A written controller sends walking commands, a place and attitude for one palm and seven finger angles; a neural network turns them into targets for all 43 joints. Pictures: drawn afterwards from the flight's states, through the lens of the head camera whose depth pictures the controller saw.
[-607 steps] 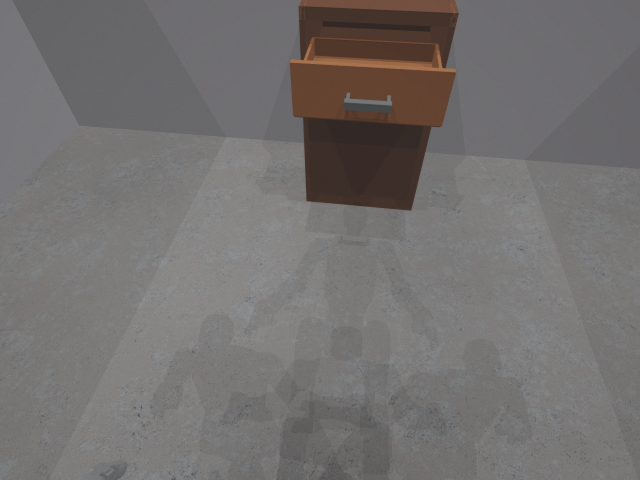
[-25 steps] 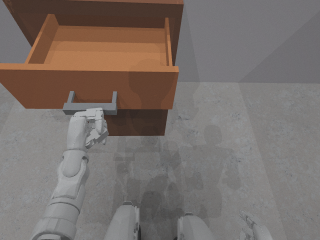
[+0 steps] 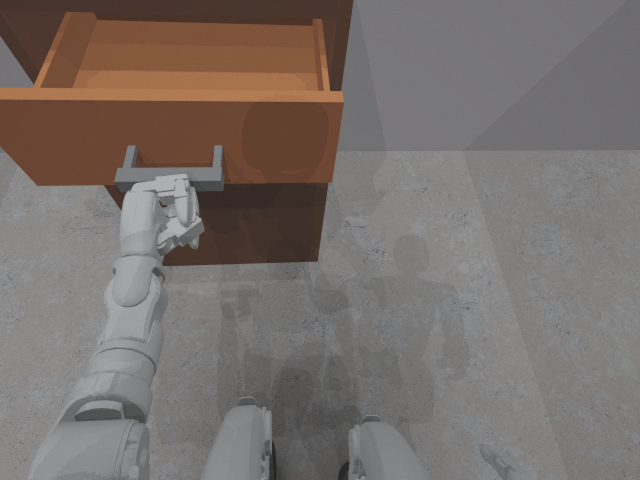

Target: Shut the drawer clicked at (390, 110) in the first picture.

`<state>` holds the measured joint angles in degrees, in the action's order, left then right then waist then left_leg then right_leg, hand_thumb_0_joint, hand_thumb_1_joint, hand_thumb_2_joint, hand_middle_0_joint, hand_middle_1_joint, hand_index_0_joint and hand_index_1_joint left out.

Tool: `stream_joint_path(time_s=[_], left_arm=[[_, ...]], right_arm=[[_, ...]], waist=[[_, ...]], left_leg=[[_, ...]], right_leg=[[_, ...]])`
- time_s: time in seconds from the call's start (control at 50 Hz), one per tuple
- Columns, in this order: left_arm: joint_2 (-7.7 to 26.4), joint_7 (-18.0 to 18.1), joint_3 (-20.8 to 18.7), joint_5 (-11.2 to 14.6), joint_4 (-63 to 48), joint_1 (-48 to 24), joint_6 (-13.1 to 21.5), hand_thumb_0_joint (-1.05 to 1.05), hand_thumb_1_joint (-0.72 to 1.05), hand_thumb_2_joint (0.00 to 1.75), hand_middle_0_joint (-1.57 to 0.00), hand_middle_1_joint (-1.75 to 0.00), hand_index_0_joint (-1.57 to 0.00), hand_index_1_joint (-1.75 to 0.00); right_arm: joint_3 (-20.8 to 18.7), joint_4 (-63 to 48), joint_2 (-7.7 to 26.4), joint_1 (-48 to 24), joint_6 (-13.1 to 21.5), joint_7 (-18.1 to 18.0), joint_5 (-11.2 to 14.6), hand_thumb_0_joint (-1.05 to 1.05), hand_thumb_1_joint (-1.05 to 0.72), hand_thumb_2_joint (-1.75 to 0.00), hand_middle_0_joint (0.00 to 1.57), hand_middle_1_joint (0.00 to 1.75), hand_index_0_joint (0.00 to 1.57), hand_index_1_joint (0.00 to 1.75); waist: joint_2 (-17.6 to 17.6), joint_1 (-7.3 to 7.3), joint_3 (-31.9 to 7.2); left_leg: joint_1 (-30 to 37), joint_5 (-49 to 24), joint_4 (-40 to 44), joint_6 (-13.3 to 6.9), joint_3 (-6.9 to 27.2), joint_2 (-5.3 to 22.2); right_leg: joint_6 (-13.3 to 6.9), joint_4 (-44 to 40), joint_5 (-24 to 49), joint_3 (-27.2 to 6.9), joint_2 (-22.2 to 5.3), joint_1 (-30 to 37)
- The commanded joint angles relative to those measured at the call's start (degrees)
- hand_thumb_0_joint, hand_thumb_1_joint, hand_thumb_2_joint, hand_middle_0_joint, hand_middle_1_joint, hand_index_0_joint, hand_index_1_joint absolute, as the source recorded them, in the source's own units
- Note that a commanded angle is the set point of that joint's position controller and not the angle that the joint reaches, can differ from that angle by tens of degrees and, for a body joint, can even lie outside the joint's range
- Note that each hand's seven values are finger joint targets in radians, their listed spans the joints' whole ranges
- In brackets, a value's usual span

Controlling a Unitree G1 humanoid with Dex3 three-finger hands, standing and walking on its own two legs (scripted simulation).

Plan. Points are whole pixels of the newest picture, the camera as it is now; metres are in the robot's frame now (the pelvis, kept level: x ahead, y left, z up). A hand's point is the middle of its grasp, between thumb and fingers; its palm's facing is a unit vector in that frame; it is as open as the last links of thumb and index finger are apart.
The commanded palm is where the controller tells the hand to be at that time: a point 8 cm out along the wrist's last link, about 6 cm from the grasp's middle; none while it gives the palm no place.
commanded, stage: push the drawer shut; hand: left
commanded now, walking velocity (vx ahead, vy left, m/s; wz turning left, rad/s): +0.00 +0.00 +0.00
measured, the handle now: (173, 166) +0.50 +0.20 +0.04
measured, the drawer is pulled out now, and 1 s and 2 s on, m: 0.16 0.05 0.00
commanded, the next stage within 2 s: pull the fist back off the drawer in 1.68 s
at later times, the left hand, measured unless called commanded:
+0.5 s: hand (203, 175) +0.49 +0.16 +0.04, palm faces +0.07 -1.00 -0.04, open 3.2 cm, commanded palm +0.48 +0.20 +0.04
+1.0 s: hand (202, 145) +0.54 +0.16 +0.04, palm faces +0.06 -1.00 -0.04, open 3.3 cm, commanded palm +0.54 +0.19 +0.04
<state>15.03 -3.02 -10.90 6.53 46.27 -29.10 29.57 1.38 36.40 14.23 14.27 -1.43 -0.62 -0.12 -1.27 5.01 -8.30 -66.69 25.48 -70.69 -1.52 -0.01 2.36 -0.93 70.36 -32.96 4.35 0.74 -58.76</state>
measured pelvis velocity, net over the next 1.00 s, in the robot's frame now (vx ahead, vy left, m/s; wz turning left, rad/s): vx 0.00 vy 0.00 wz -0.04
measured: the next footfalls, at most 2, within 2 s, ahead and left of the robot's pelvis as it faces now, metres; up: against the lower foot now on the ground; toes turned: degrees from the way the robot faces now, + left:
none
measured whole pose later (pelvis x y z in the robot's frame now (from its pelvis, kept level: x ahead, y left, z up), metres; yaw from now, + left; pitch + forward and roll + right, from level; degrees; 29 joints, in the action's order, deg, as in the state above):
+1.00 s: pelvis +0.00 +0.00 -0.02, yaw -2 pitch +27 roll -5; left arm 28.0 -4.9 -21.6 1.1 69.5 -55.9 27.2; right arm 2.6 37.1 15.0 19.5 -4.2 1.2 -2.4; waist -2.6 11.5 -7.8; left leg -76.3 26.4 -75.0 -1.6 1.2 3.9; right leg -1.0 73.0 -32.9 5.1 2.5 -67.6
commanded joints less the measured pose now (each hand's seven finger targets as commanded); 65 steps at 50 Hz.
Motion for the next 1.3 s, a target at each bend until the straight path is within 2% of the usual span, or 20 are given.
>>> stream_joint_path(time_s=[0.0,0.04,0.1,0.16,0.22,0.26,0.34,0.44,0.48,0.5,0.52,0.58,0.6,0.74,0.78,0.84,0.9,1.08,1.22,1.28], left_arm=[[10.7,0.7,-3.6,0.6,-10.0,-31.4,3.5,0.0,0.9,0.9,-1.4,-1.6,-1.4,-1.6],[10.9,0.7,-3.3,0.3,-8.8,-34.2,3.5,0.0,0.9,0.9,-1.4,-1.6,-1.4,-1.6],[12.0,0.8,-4.9,0.1,-5.0,-35.2,3.4,0.0,0.9,0.9,-1.4,-1.6,-1.4,-1.6],[14.9,0.6,-6.8,-0.6,-3.0,-37.9,3.9,0.0,0.9,0.9,-1.4,-1.6,-1.4,-1.6],[14.9,0.6,-6.6,-0.9,-1.6,-40.7,4.2,0.0,0.9,0.9,-1.4,-1.6,-1.4,-1.6],[16.3,0.4,-8.0,-0.9,-1.2,-41.1,4.4,0.0,0.9,0.9,-1.4,-1.6,-1.4,-1.6],[15.7,0.4,-7.2,-1.3,0.4,-43.9,4.4,0.0,0.9,0.9,-1.4,-1.6,-1.4,-1.6],[17.9,0.9,-8.7,-2.0,2.0,-47.0,4.4,0.0,0.9,0.9,-1.4,-1.6,-1.4,-1.6],[20.0,0.7,-9.8,-2.6,2.6,-47.2,4.5,0.0,0.9,0.9,-1.4,-1.6,-1.4,-1.6],[18.9,0.5,-9.2,-2.4,2.7,-48.0,4.5,0.0,0.9,0.9,-1.4,-1.6,-1.4,-1.6],[21.4,0.6,-11.1,-2.6,3.5,-47.6,4.4,0.0,0.9,0.9,-1.4,-1.6,-1.4,-1.6],[19.9,0.1,-9.4,-2.8,4.1,-50.0,4.2,0.0,0.9,0.9,-1.4,-1.6,-1.4,-1.6],[22.1,0.2,-11.2,-2.8,4.1,-50.5,4.1,0.0,0.9,0.9,-1.4,-1.6,-1.4,-1.6],[25.5,-0.7,-13.0,-3.0,6.0,-53.0,3.4,0.0,0.9,0.9,-1.4,-1.6,-1.4,-1.6],[24.3,-1.0,-11.6,-3.3,6.3,-55.2,2.9,0.0,0.9,0.9,-1.4,-1.6,-1.4,-1.6],[26.9,-0.8,-13.1,-3.5,6.7,-57.3,2.6,0.0,0.9,0.9,-1.4,-1.6,-1.4,-1.6],[26.5,-0.7,-12.6,-4.1,8.1,-58.3,1.9,0.0,0.9,0.9,-1.4,-1.6,-1.4,-1.6],[30.2,-0.2,-12.8,-6.2,12.5,-66.0,-0.5,0.0,0.9,0.9,-1.4,-1.6,-1.4,-1.6],[33.6,-0.4,-13.5,-7.6,12.5,-70.3,-2.5,0.0,0.9,0.9,-1.4,-1.6,-1.4,-1.6],[33.1,-0.3,-12.4,-8.4,12.5,-72.9,-3.5,0.0,0.9,0.9,-1.4,-1.6,-1.4,-1.6]], right_arm=[[-3.8,-4.0,9.5,5.2,1.4,-0.8,-0.4,0.0,-0.9,-0.9,0.2,0.3,0.2,0.3],[-3.8,-3.7,9.7,5.9,1.3,-0.8,-0.5,0.0,-0.9,-0.9,0.2,0.3,0.2,0.3],[-3.8,-3.3,9.9,6.6,0.8,-0.5,-0.8,0.0,-0.9,-0.9,0.2,0.3,0.2,0.3],[-3.7,-3.1,10.2,7.5,0.3,-0.5,-1.0,0.0,-0.9,-0.9,0.2,0.3,0.2,0.3],[-3.8,-2.8,10.2,8.2,-0.1,-0.3,-1.2,0.0,-0.9,-0.9,0.2,0.3,0.2,0.3],[-3.8,-2.9,10.3,8.9,-0.2,0.0,-1.4,0.0,-0.9,-0.9,0.2,0.3,0.2,0.3],[-3.8,-2.5,10.3,9.8,-0.7,0.3,-1.5,0.0,-0.9,-0.9,0.2,0.3,0.2,0.3],[-3.8,-1.9,10.5,11.5,-1.1,0.5,-1.9,0.0,-0.9,-0.9,0.2,0.3,0.2,0.3],[-3.7,-1.9,10.6,11.6,-1.4,0.6,-1.9,0.0,-0.9,-0.9,0.2,0.3,0.2,0.3],[-3.7,-1.9,10.5,11.7,-1.4,0.7,-1.9,0.0,-0.9,-0.9,0.2,0.3,0.2,0.3],[-3.7,-1.8,10.7,12.0,-1.5,0.6,-1.9,0.0,-0.9,-0.9,0.2,0.3,0.2,0.3],[-3.6,-1.6,10.7,12.5,-1.7,0.8,-2.0,0.0,-0.9,-0.9,0.2,0.3,0.2,0.3],[-3.6,-1.5,11.0,12.8,-1.8,0.8,-2.2,0.0,-0.9,-0.9,0.2,0.3,0.2,0.3],[-3.3,-1.6,11.3,14.1,-2.0,0.8,-2.2,0.0,-0.9,-0.9,0.2,0.3,0.2,0.3],[-3.2,-1.4,11.3,14.2,-2.1,0.9,-2.2,0.0,-0.9,-0.9,0.2,0.3,0.2,0.3],[-3.0,-1.1,11.7,15.0,-2.1,0.9,-2.4,0.0,-0.9,-0.9,0.2,0.3,0.2,0.3],[-2.9,-1.1,11.6,15.3,-2.2,1.1,-2.6,0.0,-0.9,-0.9,0.2,0.3,0.2,0.3],[-2.2,-0.3,12.5,17.6,-2.2,1.1,-3.1,0.0,-0.9,-0.9,0.2,0.3,0.2,0.3],[-1.8,-0.4,12.8,19.3,-2.3,1.4,-3.6,0.0,-0.9,-0.9,0.2,0.3,0.2,0.3],[-1.7,-0.1,12.9,20.3,-2.3,1.5,-3.8,0.0,-0.9,-0.9,0.2,0.3,0.2,0.3]], waist=[[-4.7,3.33,-24.6],[-6.0,3.9,-25.2],[-3.9,4.05,-25.4],[-4.1,4.19,-26.2],[-4.9,4.95,-26.4],[-5.9,4.37,-28.2],[-6.0,5.5,-27.8],[-5.5,6.53,-27.8],[-6.5,6.02,-28.1],[-5.7,6.68,-28.6],[-5.5,6.26,-28.4],[-8.1,7.12,-28.4],[-7.6,6.74,-28.8],[-7.7,7.54,-29.7],[-9.3,8.33,-29.3],[-9.8,8.77,-29.9],[-10.8,8.88,-29.7],[-11.5,11.89,-29.3],[-14.9,12.31,-32.3],[-16.5,13.44,-32.7]], left_leg=[[26.5,-5.4,7.9,0.3,4.1,-1.0],[27.8,-6.2,7.7,0.2,4.5,-1.0],[26.0,-6.2,7.1,0.1,4.2,-1.0],[25.2,-6.4,6.6,-0.1,4.4,-0.9],[25.0,-6.4,6.2,-0.2,4.2,-0.8],[25.9,-8.2,5.9,-0.1,4.3,-0.9],[26.2,-8.2,6.1,-0.2,4.8,-0.7],[25.3,-8.7,5.4,-0.5,4.6,-0.5],[24.8,-8.9,5.3,-0.4,4.4,-0.5],[24.5,-8.6,5.0,-0.6,4.3,-0.6],[23.6,-8.5,4.7,-0.6,4.1,-0.4],[26.1,-9.6,4.9,-0.4,4.8,-0.3],[25.0,-9.8,4.4,-0.5,4.7,-0.3],[23.6,-10.6,3.2,-0.9,4.6,-0.1],[24.2,-10.2,3.2,-0.8,4.8,0.0],[24.4,-11.2,2.8,-0.8,5.4,0.2],[24.5,-11.0,2.6,-0.7,5.4,0.2],[22.0,-9.4,1.0,-1.1,6.6,0.6],[23.1,-11.8,-0.3,-1.1,7.4,1.0],[24.1,-12.4,-0.6,-1.1,8.1,1.3]], right_leg=[[-0.4,-11.7,8.9,-2.5,1.5,-0.1],[-0.5,-11.0,9.3,-2.2,1.6,-1.6],[-0.3,-11.4,9.3,-2.4,1.7,-0.7],[-0.3,-10.8,9.2,-2.5,1.8,-1.1],[-0.3,-10.9,9.3,-2.6,1.8,-1.6],[-0.4,-10.4,10.4,-2.6,2.0,-1.1],[-0.4,-10.3,10.1,-2.3,2.2,-2.4],[-0.2,-10.3,10.5,-2.5,2.4,-2.7],[-0.3,-10.4,10.6,-2.7,2.4,-2.1],[-0.2,-10.7,10.5,-2.9,2.5,-2.0],[-0.2,-10.7,10.4,-3.1,2.6,-1.5],[-0.4,-10.2,10.8,-2.4,2.6,-4.2],[-0.4,-10.0,11.0,-2.6,2.7,-3.2],[-0.4,-9.7,11.8,-2.9,3.1,-2.7],[-0.4,-9.7,11.3,-2.7,3.1,-4.6],[-0.5,-9.0,11.7,-2.4,3.2,-5.3],[-0.5,-9.2,11.2,-2.2,3.3,-6.3],[-0.5,-8.0,9.8,-1.7,3.5,-10.3],[-0.8,-6.8,10.7,-1.3,3.7,-11.7],[-0.8,-6.3,10.9,-0.9,3.7,-13.9]])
